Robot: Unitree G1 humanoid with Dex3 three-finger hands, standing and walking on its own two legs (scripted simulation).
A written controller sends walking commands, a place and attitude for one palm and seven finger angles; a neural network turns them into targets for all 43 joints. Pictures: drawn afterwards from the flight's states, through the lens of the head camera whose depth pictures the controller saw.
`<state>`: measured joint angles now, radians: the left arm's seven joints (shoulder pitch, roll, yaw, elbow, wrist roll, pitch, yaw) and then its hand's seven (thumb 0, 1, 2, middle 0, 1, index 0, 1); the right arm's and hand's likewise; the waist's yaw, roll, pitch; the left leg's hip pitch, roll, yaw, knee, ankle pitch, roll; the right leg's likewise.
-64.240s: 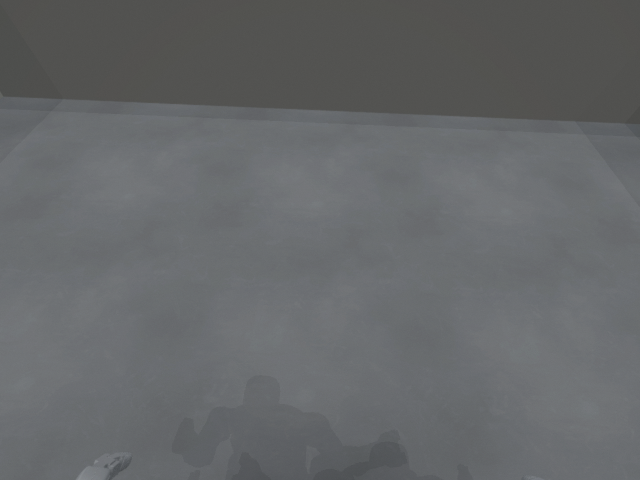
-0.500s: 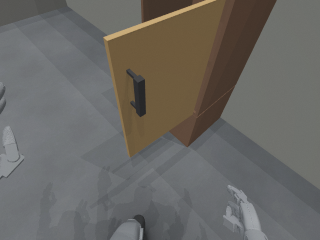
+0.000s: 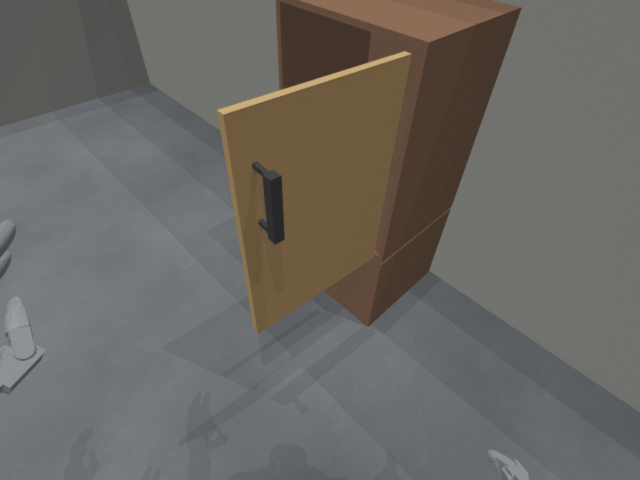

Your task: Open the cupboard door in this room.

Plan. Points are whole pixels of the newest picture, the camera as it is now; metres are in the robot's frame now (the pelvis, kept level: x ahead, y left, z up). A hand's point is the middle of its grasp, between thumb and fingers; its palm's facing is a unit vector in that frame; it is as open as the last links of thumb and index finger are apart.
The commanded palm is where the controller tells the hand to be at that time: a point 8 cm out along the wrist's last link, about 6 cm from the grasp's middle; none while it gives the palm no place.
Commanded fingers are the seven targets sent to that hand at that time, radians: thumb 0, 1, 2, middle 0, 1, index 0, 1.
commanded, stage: stop stepping back and stand still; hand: left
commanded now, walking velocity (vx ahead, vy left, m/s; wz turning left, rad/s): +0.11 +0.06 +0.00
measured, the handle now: (267, 203) +0.55 +0.13 +0.04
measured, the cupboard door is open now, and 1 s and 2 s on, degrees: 86 86 86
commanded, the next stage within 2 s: let the arm hang, fingers relaxed in 0.70 s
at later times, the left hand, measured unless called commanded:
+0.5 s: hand out of the picture +0.15 +0.31 +0.15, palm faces +0.44 -0.76 -0.48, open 7.4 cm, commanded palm +0.10 +0.34 +0.17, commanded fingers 0.00 0.90 0.90 -0.20 -0.30 -0.20 -0.30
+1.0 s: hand out of the picture +0.10 +0.29 -0.10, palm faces +0.04 -0.92 -0.40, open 7.4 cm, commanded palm none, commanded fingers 0.00 0.90 0.90 -0.20 -0.30 -0.20 -0.30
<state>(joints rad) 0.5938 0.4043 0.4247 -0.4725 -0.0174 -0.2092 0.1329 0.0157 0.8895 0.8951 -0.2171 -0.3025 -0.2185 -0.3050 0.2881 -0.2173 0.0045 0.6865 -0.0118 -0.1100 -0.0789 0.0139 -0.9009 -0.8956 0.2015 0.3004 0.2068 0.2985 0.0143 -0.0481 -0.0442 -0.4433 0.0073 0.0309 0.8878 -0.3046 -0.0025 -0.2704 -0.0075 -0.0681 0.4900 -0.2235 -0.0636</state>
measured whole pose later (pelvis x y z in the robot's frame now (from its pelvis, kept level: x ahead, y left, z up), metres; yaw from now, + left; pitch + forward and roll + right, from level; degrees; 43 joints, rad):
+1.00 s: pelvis -0.05 +0.05 -0.02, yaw +4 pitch -1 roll +1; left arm 0.23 0.29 0.06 0.55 0.04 0.04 -0.01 0.01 0.91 0.90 -0.20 -0.30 -0.20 -0.30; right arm 0.13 -0.32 -0.02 0.84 -0.02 -0.03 0.01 0.01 -0.90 -0.90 0.20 0.30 0.21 0.30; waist -0.03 0.06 0.03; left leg -0.33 -0.03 0.02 0.60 -0.27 0.02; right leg -0.40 -0.06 -0.03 0.61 -0.21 0.00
